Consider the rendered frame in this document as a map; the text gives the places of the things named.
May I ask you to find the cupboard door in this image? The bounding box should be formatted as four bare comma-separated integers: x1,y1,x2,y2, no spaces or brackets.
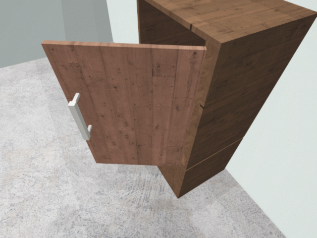
41,40,207,167

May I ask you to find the handle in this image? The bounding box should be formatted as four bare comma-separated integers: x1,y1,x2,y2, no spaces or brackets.
68,93,92,140

